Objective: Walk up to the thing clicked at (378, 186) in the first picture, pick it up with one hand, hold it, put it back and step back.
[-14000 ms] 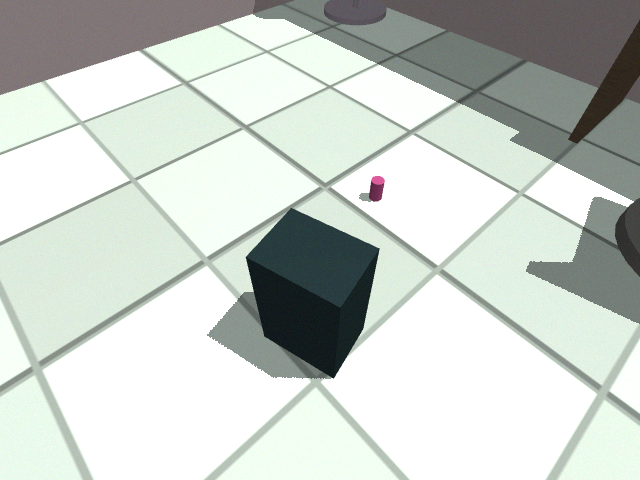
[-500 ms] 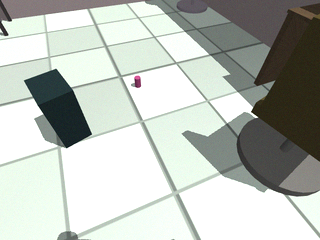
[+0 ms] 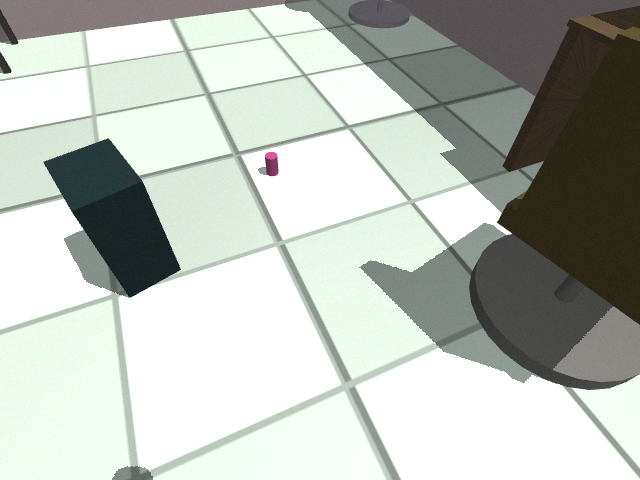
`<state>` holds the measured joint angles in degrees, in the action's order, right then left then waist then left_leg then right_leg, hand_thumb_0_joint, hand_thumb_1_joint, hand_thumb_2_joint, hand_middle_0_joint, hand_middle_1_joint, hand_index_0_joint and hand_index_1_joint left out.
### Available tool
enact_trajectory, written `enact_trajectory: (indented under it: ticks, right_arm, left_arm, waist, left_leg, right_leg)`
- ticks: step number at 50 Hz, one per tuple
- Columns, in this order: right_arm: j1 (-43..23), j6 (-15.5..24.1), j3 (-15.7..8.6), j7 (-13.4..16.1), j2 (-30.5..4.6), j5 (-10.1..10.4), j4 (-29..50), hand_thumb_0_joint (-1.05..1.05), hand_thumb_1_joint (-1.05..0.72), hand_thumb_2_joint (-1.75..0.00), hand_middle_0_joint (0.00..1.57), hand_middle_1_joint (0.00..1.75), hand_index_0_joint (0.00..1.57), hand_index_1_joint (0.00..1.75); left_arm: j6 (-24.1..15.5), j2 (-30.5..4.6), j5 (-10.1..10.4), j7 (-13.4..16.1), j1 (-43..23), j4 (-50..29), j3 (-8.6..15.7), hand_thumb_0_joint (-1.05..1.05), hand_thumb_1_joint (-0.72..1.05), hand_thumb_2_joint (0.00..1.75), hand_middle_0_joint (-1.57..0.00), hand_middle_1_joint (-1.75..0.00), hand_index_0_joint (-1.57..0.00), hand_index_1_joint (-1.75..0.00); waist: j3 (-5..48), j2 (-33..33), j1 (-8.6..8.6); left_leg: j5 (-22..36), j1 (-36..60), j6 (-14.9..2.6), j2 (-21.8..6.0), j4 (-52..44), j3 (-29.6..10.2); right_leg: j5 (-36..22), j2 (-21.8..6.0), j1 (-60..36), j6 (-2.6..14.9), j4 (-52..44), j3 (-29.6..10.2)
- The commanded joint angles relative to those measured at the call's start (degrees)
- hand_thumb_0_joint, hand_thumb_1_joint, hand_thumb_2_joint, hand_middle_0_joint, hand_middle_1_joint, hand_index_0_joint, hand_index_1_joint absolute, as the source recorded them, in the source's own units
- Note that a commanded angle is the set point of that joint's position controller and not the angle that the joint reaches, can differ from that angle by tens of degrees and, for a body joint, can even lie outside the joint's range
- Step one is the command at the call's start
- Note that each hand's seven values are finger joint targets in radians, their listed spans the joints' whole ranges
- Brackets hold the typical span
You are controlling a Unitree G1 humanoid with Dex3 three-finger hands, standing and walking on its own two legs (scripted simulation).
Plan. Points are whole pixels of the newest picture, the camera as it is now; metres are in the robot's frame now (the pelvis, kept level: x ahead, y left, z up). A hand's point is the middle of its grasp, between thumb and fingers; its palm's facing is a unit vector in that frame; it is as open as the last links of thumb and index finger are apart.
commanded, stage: stand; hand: left
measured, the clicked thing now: (271, 164) +1.55 +0.26 -0.73
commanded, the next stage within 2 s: walk up in 0.60 s
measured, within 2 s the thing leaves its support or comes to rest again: neither
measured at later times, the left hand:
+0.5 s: hand out of the picture +0.07 +0.26 -0.16, palm faces -0.01 -0.94 -0.34, open 7.4 cm
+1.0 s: hand out of the picture +0.12 +0.36 -0.18, palm faces +0.02 -0.93 -0.36, open 7.4 cm
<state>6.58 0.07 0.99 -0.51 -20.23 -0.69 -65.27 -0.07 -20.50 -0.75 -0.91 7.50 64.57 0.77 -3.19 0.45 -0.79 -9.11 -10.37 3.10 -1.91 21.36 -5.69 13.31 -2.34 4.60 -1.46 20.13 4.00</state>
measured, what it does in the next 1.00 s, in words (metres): walks ahead: left foot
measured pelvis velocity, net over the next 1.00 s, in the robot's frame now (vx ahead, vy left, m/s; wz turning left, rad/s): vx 0.10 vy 0.07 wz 0.04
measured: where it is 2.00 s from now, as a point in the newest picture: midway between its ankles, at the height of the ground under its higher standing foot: (317, 362)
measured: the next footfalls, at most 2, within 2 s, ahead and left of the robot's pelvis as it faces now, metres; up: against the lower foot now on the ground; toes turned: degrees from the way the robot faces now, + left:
left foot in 0.86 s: +0.19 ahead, +0.19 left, +0.00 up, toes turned +8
right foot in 1.36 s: +0.44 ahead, -0.10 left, +0.00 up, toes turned -6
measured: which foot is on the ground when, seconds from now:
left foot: down 0.00-0.64, up 0.66-0.84, down 0.86-1.00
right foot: down 0.00-0.88, up 0.90-1.00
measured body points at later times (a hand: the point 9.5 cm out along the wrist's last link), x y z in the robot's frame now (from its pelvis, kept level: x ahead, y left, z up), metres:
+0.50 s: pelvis +0.00 +0.00 +0.00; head +0.02 +0.01 +0.45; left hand +0.07 +0.31 -0.13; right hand +0.08 -0.30 -0.13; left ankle +0.03 +0.15 -0.75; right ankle -0.03 -0.13 -0.75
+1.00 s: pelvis +0.10 +0.07 -0.02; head +0.10 +0.10 +0.43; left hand +0.12 +0.41 -0.15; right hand +0.19 -0.27 -0.11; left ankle +0.15 +0.18 -0.75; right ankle +0.04 -0.08 -0.68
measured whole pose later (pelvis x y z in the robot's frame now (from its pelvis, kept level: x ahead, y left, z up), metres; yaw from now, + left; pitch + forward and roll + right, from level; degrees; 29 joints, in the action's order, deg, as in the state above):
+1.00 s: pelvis +0.10 +0.07 -0.02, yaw +2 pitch -4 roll +0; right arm 13.4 3.8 -5.7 -3.5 -23.3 -2.0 -56.1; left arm 0.2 -26.9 -1.3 -3.7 16.0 59.0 4.4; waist -2.8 -3.9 -0.2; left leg -15.2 -16.8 -1.5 -1.6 35.1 5.4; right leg 25.4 -0.9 18.8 3.6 63.2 -4.1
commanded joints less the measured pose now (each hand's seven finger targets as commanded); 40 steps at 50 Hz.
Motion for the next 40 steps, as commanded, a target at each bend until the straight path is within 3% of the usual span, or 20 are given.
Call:
enact_trajectory:
  ticks: [1,3,10,22,29,30,31,32,33,34,35,36,38,40]
  right_arm:
    - [-2.23,1.18,-2.24,0.99,-12.15,0.30,3.49,0.00,-0.90,-0.90,0.20,0.30,0.20,0.30]
    - [-2.56,1.16,-2.40,1.04,-12.28,0.25,3.82,0.00,-0.90,-0.90,0.20,0.30,0.20,0.30]
    - [-2.00,1.10,-2.28,1.04,-12.36,0.27,3.72,0.00,-0.90,-0.90,0.20,0.30,0.20,0.30]
    - [-2.23,1.34,-2.19,1.18,-12.37,0.25,4.14,0.00,-0.90,-0.90,0.20,0.30,0.20,0.30]
    - [-1.97,1.22,-2.10,1.24,-12.47,0.35,4.04,0.00,-0.90,-0.90,0.20,0.30,0.20,0.30]
    - [0.11,2.11,-6.34,-0.40,-16.98,-0.61,7.46,0.00,-0.90,-0.90,0.20,0.30,0.20,0.30]
    - [-3.64,1.99,-6.71,-1.19,-16.97,-1.33,8.51,0.00,-0.90,-0.90,0.20,0.30,0.20,0.30]
    - [-7.00,1.71,-6.49,-1.59,-15.72,-1.47,10.05,0.00,-0.90,-0.90,0.20,0.30,0.20,0.30]
    - [-9.13,1.64,-6.37,-1.78,-14.82,-1.76,12.19,0.00,-0.90,-0.90,0.20,0.30,0.20,0.30]
    - [-9.15,2.00,-6.51,-2.00,-14.66,-1.74,12.72,0.00,-0.90,-0.90,0.20,0.30,0.20,0.30]
    - [-9.46,2.48,-6.97,-2.31,-14.79,-1.47,12.75,0.00,-0.90,-0.90,0.20,0.30,0.20,0.30]
    - [-7.69,3.01,-7.23,-2.87,-14.83,-1.13,12.36,0.00,-0.90,-0.90,0.20,0.30,0.20,0.30]
    - [-4.50,3.54,-7.67,-4.16,-13.84,-1.05,12.09,0.00,-0.90,-0.90,0.20,0.30,0.20,0.30]
    - [1.65,3.33,-8.48,-4.68,-13.22,-0.97,11.54,0.00,-0.90,-0.90,0.20,0.30,0.20,0.30]
  left_arm:
    - [-0.94,-12.27,0.35,1.07,-1.72,-3.00,2.39,0.00,0.90,0.90,-0.20,-0.30,-0.20,-0.30]
    - [-0.91,-12.46,0.32,1.14,-1.65,-3.12,2.46,0.00,0.90,0.90,-0.20,-0.30,-0.20,-0.30]
    - [-0.82,-12.61,0.36,1.07,-1.70,-2.96,2.53,0.00,0.90,0.90,-0.20,-0.30,-0.20,-0.30]
    - [-0.92,-12.18,0.40,1.08,-1.45,-3.20,2.48,0.00,0.90,0.90,-0.20,-0.30,-0.20,-0.30]
    - [-0.85,-12.11,0.31,1.13,-1.67,-3.12,2.40,0.00,0.90,0.90,-0.20,-0.30,-0.20,-0.30]
    - [-2.01,-18.59,-0.55,-0.64,2.41,-6.20,6.54,0.00,0.90,0.90,-0.20,-0.30,-0.20,-0.30]
    - [-2.11,-18.93,-1.12,-1.09,4.57,-5.27,7.11,0.00,0.90,0.90,-0.20,-0.30,-0.20,-0.30]
    - [-2.31,-20.58,-1.39,-1.17,5.38,-5.54,8.05,0.00,0.90,0.90,-0.20,-0.30,-0.20,-0.30]
    - [-2.83,-22.00,-1.37,-0.99,6.00,-6.99,8.70,0.00,0.90,0.90,-0.20,-0.30,-0.20,-0.30]
    - [-3.35,-21.97,-1.49,-0.94,4.82,-8.38,8.79,0.00,0.90,0.90,-0.20,-0.30,-0.20,-0.30]
    - [-3.61,-21.02,-1.52,-1.08,4.49,-8.61,8.60,0.00,0.90,0.90,-0.20,-0.30,-0.20,-0.30]
    - [-3.86,-20.39,-1.67,-1.13,3.53,-8.80,8.58,0.00,0.90,0.90,-0.20,-0.30,-0.20,-0.30]
    - [-4.03,-19.76,-1.99,-1.51,1.61,-9.87,8.47,0.00,0.90,0.90,-0.20,-0.30,-0.20,-0.30]
    - [-3.85,-19.75,-2.25,-2.16,-2.84,-12.32,8.10,0.00,0.90,0.90,-0.20,-0.30,-0.20,-0.30]
  waist:
    - [4.01,0.16,0.20]
    - [4.49,0.10,0.09]
    - [3.00,-0.11,0.27]
    - [5.39,0.87,-0.05]
    - [4.56,0.11,0.15]
    - [10.49,-1.37,-1.08]
    - [5.17,-1.84,-3.32]
    - [0.45,-8.63,-5.01]
    - [-3.26,-11.22,-6.40]
    - [-6.13,-8.76,-6.35]
    - [-8.08,-6.16,-5.97]
    - [-7.85,-6.08,-4.48]
    - [-3.92,-8.22,-3.03]
    - [-2.03,-12.33,0.88]
  left_leg:
    - [8.77,0.70,-3.79,-4.13,-2.76,-2.58]
    - [10.27,1.56,-3.69,-4.14,-2.27,-2.37]
    - [7.47,0.36,-3.71,-3.90,-2.90,-2.46]
    - [12.99,1.58,-3.87,-4.41,-1.74,-2.25]
    - [11.81,1.23,-3.87,-4.39,-2.20,-2.32]
    - [-20.14,-1.73,-7.22,-1.13,1.97,-0.82]
    - [-25.75,-14.24,-6.21,0.04,5.02,0.74]
    - [-21.31,-23.74,-5.14,2.20,15.38,6.04]
    - [-16.75,-31.40,-4.37,0.65,24.50,7.14]
    - [-15.93,-34.05,-3.79,-1.87,26.01,5.24]
    - [-15.23,-33.31,-3.58,-3.67,24.66,3.41]
    - [-15.08,-30.56,-3.88,-4.62,22.90,2.92]
    - [-14.58,-22.55,-4.19,-3.46,18.18,4.80]
    - [-10.04,-10.09,-4.09,-2.63,13.99,7.75]
  right_leg:
    - [-3.83,-5.71,0.19,2.23,-4.46,-4.38]
    - [-4.39,-5.69,0.57,2.27,-4.42,-4.32]
    - [-2.24,-5.53,1.25,2.28,-4.59,-4.49]
    - [-7.37,-5.80,-0.94,2.20,-3.55,-4.24]
    - [-6.57,-5.68,-0.52,2.05,-3.83,-4.26]
    - [21.81,-4.06,-5.36,5.15,0.28,-2.48]
    - [31.13,-6.95,-7.37,7.14,-2.20,-7.21]
    - [36.90,-13.51,-8.51,9.69,-9.16,-14.93]
    - [38.69,-21.39,-8.39,13.17,-14.95,-22.36]
    - [34.32,-25.19,-7.43,16.03,-16.28,-24.56]
    - [27.61,-24.56,-6.08,16.62,-15.55,-23.46]
    - [23.29,-21.90,-5.06,15.89,-14.31,-19.10]
    - [21.70,-15.54,-3.73,12.94,-11.46,-10.54]
    - [21.26,-13.06,5.39,11.08,-9.43,-6.27]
